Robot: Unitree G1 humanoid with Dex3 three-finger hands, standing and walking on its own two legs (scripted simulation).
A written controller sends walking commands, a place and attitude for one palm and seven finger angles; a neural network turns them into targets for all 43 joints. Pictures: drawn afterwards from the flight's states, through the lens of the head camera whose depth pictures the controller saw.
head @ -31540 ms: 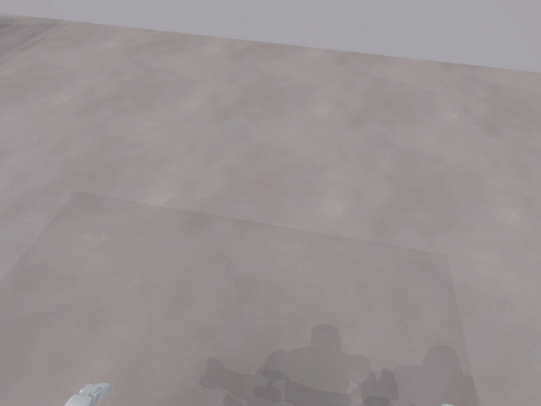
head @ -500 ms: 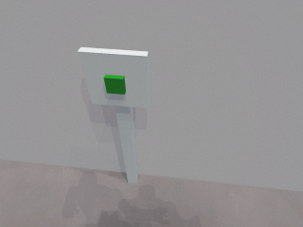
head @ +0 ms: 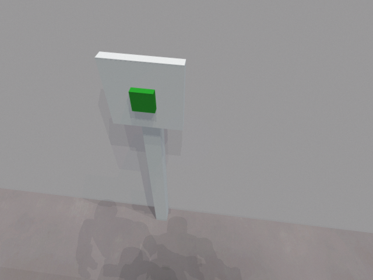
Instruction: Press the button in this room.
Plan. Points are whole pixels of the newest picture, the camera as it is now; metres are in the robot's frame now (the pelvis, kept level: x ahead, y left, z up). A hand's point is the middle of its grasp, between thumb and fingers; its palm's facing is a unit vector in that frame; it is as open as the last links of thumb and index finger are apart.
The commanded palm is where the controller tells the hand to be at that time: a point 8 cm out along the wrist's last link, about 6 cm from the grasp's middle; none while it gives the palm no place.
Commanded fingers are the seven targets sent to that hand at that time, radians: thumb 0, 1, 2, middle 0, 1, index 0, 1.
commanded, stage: look again from close up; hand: left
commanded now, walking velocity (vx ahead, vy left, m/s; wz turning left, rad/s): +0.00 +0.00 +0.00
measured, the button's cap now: (143, 99) +0.53 +0.15 +0.10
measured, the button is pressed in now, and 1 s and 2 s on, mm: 0 0 0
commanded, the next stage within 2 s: come to a stop and stand still in 0.30 s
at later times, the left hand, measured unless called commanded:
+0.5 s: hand out of the picture +0.02 +0.21 -0.18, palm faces -0.02 -0.97 -0.25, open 7.4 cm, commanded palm none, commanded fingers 0.00 0.90 0.90 -0.20 -0.30 -0.20 -0.30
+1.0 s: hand out of the picture +0.00 +0.18 -0.19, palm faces +0.02 -0.99 -0.16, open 7.4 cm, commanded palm none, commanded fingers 0.00 0.90 0.90 -0.20 -0.30 -0.20 -0.30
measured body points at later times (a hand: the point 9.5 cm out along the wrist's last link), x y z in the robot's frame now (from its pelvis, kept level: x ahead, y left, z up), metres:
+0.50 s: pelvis +0.00 +0.01 +0.00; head +0.01 +0.02 +0.45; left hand +0.02 +0.26 -0.16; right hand +0.05 -0.24 -0.15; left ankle +0.06 +0.10 -0.74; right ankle -0.01 -0.13 -0.74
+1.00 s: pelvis +0.00 +0.01 -0.01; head -0.01 +0.03 +0.44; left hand +0.00 +0.23 -0.17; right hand +0.03 -0.22 -0.15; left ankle +0.05 +0.10 -0.74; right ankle -0.01 -0.13 -0.74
